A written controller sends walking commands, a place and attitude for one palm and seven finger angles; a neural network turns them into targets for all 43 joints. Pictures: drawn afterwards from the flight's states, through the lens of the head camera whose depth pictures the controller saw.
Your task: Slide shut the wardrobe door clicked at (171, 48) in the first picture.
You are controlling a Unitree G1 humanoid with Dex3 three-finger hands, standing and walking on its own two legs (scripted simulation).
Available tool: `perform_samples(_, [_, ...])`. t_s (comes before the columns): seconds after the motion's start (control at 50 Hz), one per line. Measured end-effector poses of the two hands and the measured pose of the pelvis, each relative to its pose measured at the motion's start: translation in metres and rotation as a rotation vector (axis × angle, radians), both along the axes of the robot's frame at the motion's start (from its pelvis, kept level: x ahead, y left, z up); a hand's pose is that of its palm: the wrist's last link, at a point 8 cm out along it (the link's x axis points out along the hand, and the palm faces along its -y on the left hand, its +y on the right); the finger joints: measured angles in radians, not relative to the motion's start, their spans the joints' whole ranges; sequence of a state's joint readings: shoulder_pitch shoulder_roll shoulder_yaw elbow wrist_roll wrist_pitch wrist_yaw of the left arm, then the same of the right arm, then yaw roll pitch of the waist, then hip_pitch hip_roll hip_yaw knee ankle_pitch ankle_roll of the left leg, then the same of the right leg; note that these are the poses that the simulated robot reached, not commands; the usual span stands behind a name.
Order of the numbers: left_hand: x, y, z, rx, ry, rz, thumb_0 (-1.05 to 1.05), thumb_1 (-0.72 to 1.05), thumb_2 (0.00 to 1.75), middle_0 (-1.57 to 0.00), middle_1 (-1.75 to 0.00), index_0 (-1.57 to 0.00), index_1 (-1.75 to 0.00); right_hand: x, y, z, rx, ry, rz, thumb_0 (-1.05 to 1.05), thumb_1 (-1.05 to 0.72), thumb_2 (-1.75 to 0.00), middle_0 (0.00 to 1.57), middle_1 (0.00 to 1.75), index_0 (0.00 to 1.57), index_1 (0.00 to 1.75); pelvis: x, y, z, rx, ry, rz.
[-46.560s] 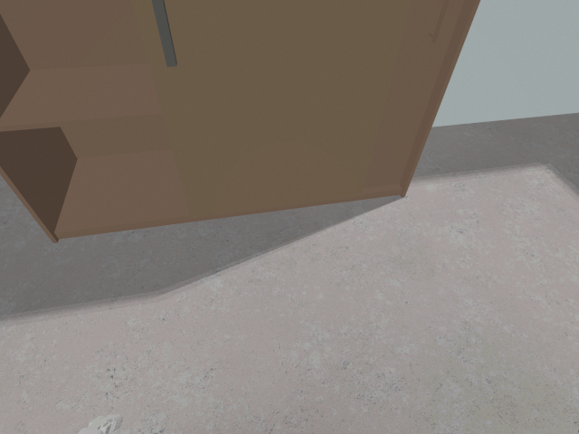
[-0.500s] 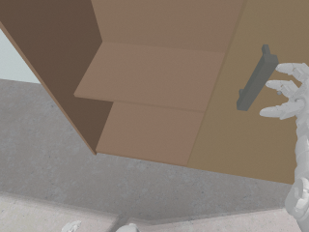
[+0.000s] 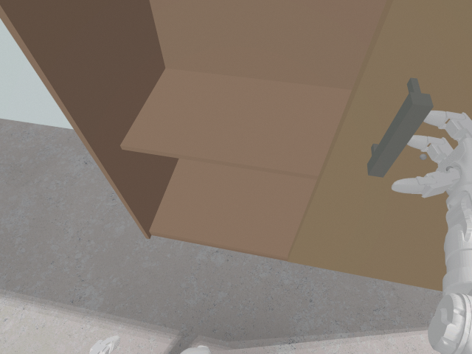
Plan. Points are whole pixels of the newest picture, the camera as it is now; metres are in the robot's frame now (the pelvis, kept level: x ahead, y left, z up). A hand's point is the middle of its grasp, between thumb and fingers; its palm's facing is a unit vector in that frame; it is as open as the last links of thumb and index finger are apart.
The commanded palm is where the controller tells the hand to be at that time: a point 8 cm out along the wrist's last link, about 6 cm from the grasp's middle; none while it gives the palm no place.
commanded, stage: slide the fingers in behind the handle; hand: right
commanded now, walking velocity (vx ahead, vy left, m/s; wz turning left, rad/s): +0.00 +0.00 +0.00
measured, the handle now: (393, 130) +0.50 -0.19 +0.11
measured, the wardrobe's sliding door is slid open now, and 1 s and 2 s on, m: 0.61 0.61 0.61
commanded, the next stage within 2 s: grip the handle and tug to test in 1.28 s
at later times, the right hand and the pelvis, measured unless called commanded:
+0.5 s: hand (408, 154) +0.44 -0.20 +0.12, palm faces +0.06 +1.00 -0.01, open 13.9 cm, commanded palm +0.41 -0.25 +0.12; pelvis +0.01 +0.00 +0.00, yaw -1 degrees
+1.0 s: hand (403, 157) +0.43 -0.19 +0.12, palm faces +0.06 +1.00 -0.01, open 14.0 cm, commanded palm +0.40 -0.24 +0.12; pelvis +0.00 +0.00 +0.00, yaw -1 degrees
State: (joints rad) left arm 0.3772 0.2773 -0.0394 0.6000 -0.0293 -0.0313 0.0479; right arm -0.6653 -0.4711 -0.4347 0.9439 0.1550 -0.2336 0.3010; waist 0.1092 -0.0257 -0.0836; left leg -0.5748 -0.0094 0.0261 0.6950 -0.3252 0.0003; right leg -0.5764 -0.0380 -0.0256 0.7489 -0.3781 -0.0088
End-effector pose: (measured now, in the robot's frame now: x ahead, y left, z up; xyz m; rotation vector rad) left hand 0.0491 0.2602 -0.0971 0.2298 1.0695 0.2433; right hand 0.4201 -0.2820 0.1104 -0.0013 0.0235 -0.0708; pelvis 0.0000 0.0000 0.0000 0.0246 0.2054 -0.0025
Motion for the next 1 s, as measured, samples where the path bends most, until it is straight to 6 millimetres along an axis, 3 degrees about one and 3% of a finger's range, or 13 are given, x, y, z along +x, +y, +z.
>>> perform_samples(0.16, [0.019,-0.006,0.0,-0.011,-0.033,-0.032,0.0,0.9,0.9,-0.2,-0.3,-0.2,-0.3,-0.004,0.001,0.006,0.004,-0.018,0.01,-0.01,0.5,-0.3,0.3,1.2,0.3,1.2,0.003,-0.002,0.001,0.001,-0.008,-0.01])
perform_samples(0.36, [0.032,-0.011,0.0,-0.024,-0.061,-0.052,0.0,0.9,0.9,-0.2,-0.3,-0.2,-0.3,-0.004,0.017,0.002,0.017,-0.004,0.02,-0.01,0.5,-0.3,0.3,1.2,0.3,1.2,0.005,-0.004,0.002,-0.002,-0.016,-0.015])
perform_samples(0.56, [0.026,-0.012,-0.002,-0.043,-0.058,-0.038,0.0,0.9,0.9,-0.2,-0.3,-0.2,-0.3,-0.006,0.031,0.01,0.003,-0.038,0.016,-0.01,0.5,-0.3,0.3,1.2,0.3,1.2,0.005,-0.002,0.003,-0.006,-0.029,-0.007])
perform_samples(0.68, [0.02,-0.008,-0.002,-0.041,-0.053,-0.033,0.0,0.9,0.9,-0.2,-0.3,-0.2,-0.3,-0.008,0.029,0.003,-0.002,0.009,0.0,-0.01,0.5,-0.3,0.3,1.2,0.3,1.2,0.002,0.001,0.003,-0.007,-0.035,-0.008])
perform_samples(1.0, [0.013,0.0,-0.001,-0.026,-0.054,-0.032,0.0,0.9,0.9,-0.2,-0.3,-0.2,-0.3,-0.011,0.035,0.006,-0.005,-0.012,0.007,-0.01,0.5,-0.3,0.3,1.2,0.3,1.2,-0.005,0.004,0.002,-0.008,-0.041,-0.011])
